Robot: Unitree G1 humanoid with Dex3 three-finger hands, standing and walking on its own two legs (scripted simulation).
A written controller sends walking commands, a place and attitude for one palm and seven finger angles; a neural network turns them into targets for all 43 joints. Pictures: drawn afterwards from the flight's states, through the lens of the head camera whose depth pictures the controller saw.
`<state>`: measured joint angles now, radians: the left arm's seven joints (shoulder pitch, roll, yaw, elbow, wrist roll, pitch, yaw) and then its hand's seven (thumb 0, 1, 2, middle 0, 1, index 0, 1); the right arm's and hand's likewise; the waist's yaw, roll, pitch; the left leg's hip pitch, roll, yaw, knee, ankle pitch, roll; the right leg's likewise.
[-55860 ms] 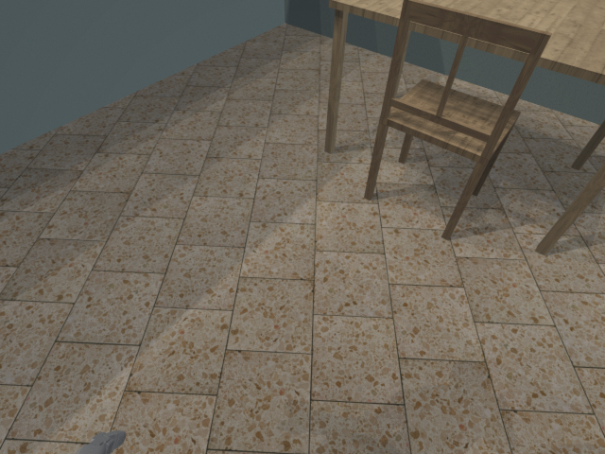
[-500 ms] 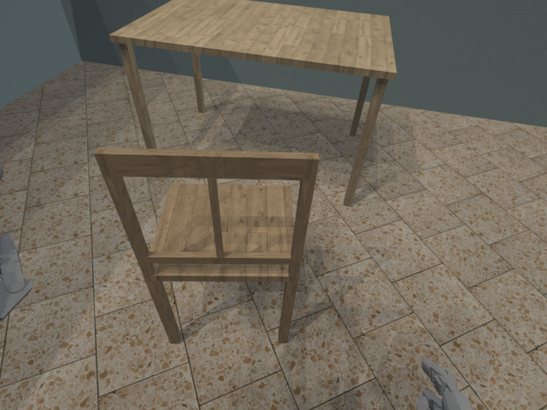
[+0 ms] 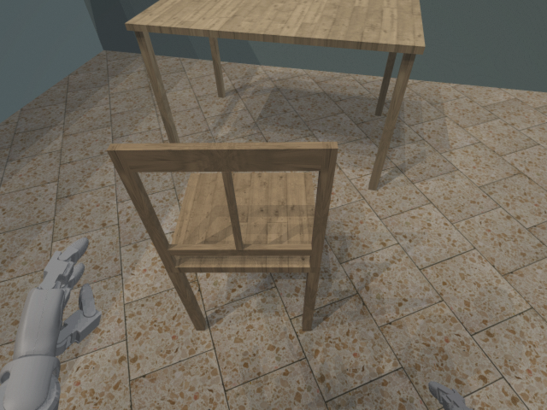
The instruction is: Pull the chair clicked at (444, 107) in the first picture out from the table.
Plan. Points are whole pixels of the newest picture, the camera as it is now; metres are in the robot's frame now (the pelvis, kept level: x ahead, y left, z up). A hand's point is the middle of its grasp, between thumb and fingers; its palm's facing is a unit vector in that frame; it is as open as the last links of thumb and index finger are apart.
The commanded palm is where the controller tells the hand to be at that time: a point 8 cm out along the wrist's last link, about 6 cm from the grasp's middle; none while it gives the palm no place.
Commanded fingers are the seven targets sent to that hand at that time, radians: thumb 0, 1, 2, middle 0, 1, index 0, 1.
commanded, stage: let the arm hang, fingers relaxed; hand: left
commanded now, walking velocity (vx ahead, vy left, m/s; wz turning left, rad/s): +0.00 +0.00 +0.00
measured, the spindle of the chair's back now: (233, 212) +0.54 +0.13 -0.09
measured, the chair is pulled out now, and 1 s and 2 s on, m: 0.69 0.69 0.69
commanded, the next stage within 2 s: look to check the result in 1.00 s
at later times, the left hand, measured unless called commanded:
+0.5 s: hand out of the picture +0.01 +0.20 -0.16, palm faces +0.01 -0.97 -0.26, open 7.3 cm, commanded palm none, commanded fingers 0.00 0.90 0.90 -0.20 -0.30 -0.20 -0.30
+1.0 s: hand out of the picture -0.01 +0.14 -0.17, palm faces +0.01 -0.99 -0.14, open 7.4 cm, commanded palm none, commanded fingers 0.00 0.90 0.90 -0.20 -0.30 -0.20 -0.30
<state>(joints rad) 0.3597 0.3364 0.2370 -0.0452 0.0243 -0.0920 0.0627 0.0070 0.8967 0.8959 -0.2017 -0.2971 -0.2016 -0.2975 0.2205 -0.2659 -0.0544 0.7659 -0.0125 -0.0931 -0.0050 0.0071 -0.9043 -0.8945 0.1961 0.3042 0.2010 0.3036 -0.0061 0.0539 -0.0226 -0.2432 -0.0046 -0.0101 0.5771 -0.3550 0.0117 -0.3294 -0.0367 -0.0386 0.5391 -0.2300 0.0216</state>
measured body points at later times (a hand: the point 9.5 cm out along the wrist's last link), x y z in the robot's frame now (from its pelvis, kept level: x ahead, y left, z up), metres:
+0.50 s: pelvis +0.00 +0.00 +0.01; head +0.01 -0.01 +0.46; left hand +0.01 +0.25 -0.14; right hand -0.02 -0.22 -0.15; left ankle -0.03 +0.11 -0.73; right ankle +0.03 -0.14 -0.73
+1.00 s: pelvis +0.00 -0.01 +0.01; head +0.01 -0.01 +0.46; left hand -0.01 +0.19 -0.15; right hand -0.04 -0.21 -0.15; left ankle -0.03 +0.11 -0.73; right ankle +0.03 -0.14 -0.73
